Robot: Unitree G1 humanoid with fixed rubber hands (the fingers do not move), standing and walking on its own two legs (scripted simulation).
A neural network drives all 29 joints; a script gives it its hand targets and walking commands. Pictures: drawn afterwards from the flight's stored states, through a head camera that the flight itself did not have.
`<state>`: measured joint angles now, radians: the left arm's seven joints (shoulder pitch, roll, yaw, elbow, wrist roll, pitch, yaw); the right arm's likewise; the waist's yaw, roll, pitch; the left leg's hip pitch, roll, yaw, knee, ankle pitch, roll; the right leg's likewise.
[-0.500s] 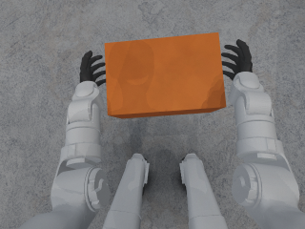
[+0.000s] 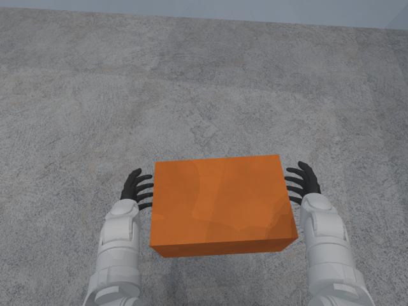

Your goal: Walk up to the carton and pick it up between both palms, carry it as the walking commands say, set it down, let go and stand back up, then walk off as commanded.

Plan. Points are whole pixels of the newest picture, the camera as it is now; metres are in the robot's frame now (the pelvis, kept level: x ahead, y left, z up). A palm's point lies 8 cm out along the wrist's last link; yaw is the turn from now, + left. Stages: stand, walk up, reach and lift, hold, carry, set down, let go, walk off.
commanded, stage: reach and lift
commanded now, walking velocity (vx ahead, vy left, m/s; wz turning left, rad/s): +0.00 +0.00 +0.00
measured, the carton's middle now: (219, 207) +0.37 +0.01 -0.11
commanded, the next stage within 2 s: hold in 1.86 s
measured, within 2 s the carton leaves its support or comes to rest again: neither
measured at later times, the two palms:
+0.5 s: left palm (117, 202) +0.31 +0.19 +0.05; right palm (326, 192) +0.33 -0.18 +0.06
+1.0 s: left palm (110, 195) +0.30 +0.19 +0.09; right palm (337, 186) +0.32 -0.18 +0.10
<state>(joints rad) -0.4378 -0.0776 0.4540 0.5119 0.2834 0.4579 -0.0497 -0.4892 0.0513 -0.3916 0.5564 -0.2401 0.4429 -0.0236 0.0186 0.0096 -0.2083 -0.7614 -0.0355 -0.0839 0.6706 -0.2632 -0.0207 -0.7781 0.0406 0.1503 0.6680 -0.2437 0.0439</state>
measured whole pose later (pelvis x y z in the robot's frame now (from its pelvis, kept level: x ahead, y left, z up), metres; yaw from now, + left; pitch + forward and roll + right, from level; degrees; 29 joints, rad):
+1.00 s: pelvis +0.02 -0.01 +0.04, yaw +1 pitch -3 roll +0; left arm -0.32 -0.11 0.40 0.39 0.32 0.70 0.00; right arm -0.35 0.10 -0.36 0.43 -0.27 0.66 -0.03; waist 0.00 0.01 -0.13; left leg -0.05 0.00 -0.11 0.25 -0.14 -0.03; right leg -0.06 0.02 0.11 0.24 -0.12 0.02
